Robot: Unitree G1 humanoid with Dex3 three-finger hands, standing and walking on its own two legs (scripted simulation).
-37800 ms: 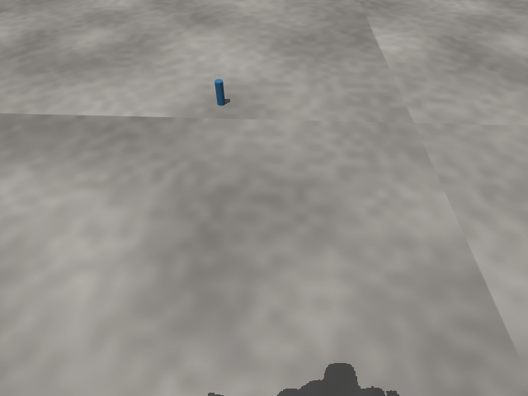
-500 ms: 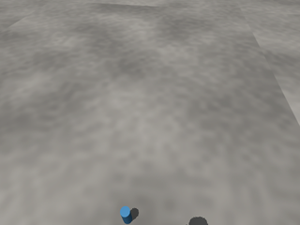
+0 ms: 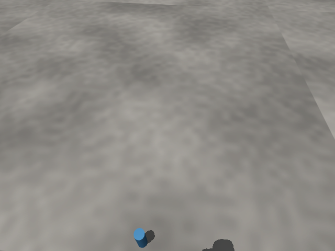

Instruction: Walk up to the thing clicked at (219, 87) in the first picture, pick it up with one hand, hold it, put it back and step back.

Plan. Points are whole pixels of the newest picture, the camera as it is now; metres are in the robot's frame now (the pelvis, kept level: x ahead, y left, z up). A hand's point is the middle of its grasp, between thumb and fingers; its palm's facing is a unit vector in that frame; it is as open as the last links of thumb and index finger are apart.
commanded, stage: stand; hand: left
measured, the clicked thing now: (140, 238) +0.31 +0.15 -0.69
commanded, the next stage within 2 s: step back in 1.14 s
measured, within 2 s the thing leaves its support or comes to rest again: neither
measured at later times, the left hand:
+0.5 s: hand out of the picture +0.10 +0.24 -0.16, palm faces -0.02 -0.94 -0.34, open 7.4 cm
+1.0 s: hand out of the picture +0.09 +0.25 -0.16, palm faces -0.02 -0.94 -0.34, open 7.4 cm
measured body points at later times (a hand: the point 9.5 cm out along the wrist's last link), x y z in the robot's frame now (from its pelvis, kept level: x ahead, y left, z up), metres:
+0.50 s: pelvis +0.02 +0.00 +0.00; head +0.03 -0.01 +0.45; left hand +0.10 +0.29 -0.13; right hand +0.09 -0.30 -0.14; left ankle +0.02 +0.13 -0.74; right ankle +0.02 -0.13 -0.74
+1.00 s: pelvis +0.02 +0.00 +0.00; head +0.03 +0.00 +0.45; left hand +0.10 +0.30 -0.13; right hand +0.09 -0.30 -0.13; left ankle +0.02 +0.13 -0.74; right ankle +0.02 -0.13 -0.74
